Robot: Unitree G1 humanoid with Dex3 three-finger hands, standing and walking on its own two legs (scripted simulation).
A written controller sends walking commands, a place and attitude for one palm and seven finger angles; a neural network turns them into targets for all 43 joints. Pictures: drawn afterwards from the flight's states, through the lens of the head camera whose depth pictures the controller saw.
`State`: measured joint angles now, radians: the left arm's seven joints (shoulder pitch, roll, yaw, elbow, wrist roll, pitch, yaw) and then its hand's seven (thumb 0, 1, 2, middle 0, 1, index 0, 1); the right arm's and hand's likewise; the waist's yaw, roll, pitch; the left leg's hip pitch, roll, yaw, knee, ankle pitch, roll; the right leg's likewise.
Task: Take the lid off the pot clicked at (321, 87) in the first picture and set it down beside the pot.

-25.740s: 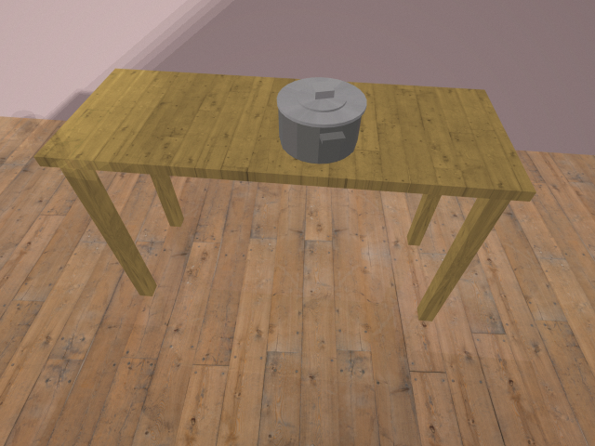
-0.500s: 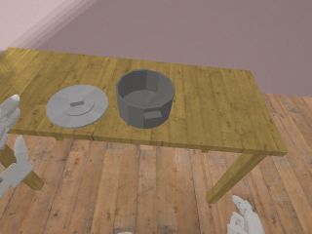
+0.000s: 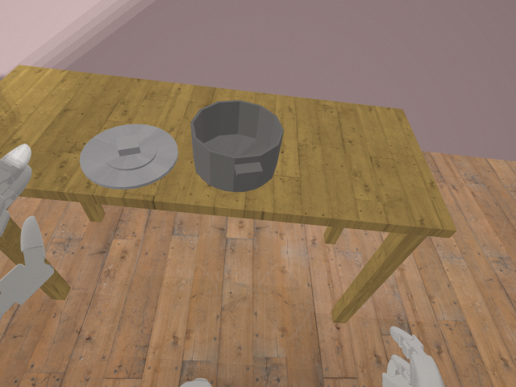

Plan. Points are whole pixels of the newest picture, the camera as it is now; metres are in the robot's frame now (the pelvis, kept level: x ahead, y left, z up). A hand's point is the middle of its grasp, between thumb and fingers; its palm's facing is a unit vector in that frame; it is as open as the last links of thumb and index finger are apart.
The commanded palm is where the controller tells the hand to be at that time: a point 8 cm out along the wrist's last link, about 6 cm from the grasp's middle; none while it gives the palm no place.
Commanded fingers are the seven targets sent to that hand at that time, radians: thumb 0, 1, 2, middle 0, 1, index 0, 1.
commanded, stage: step back with the hand held close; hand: left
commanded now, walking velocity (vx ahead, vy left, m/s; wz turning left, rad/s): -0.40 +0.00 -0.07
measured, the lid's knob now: (128, 145) +0.60 +0.30 -0.01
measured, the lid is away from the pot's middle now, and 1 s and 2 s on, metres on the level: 0.24 0.24 0.24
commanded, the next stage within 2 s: stop stepping back and stand still in 0.32 s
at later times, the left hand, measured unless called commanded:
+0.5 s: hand out of the picture +0.12 +0.24 +0.16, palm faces +0.27 -0.89 -0.38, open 7.4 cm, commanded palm +0.03 +0.29 +0.20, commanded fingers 0.00 0.90 0.90 -0.20 -0.30 -0.20 -0.30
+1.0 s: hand out of the picture +0.02 +0.23 +0.17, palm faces +0.24 -0.87 -0.44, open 7.4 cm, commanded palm -0.03 +0.29 +0.20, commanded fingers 0.00 0.90 0.90 -0.20 -0.30 -0.20 -0.30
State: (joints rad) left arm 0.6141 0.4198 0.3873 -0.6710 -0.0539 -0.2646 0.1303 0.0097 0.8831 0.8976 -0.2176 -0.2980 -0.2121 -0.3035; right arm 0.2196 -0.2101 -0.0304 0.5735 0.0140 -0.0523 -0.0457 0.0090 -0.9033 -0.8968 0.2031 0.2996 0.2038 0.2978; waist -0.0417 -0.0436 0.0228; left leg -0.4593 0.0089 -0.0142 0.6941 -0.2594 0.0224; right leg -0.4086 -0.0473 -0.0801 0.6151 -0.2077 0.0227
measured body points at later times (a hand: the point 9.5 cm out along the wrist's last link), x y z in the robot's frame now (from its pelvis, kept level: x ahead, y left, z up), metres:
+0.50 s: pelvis -0.11 +0.01 +0.00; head -0.08 +0.05 +0.45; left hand +0.10 +0.29 +0.18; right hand +0.05 -0.24 -0.06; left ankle -0.03 +0.11 -0.72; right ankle -0.08 -0.14 -0.68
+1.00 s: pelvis -0.18 +0.01 +0.01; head -0.20 +0.04 +0.46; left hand +0.00 +0.28 +0.19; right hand -0.05 -0.23 -0.06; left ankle -0.12 +0.11 -0.71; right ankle -0.17 -0.09 -0.72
